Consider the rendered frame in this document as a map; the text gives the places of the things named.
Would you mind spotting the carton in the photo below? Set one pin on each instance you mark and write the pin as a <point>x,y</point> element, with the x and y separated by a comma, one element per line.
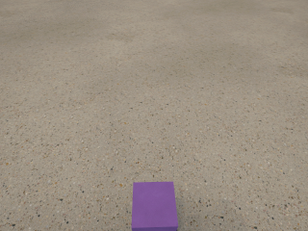
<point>154,207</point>

